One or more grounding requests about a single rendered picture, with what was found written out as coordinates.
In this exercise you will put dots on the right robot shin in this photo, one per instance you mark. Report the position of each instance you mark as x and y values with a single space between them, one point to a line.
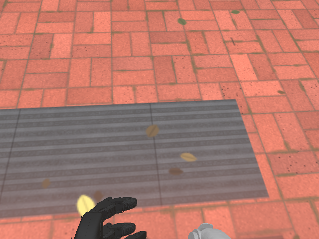
205 225

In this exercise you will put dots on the robot right thigh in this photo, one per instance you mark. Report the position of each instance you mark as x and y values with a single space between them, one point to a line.
207 233

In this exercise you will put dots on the left robot hand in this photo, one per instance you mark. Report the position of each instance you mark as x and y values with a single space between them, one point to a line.
91 224

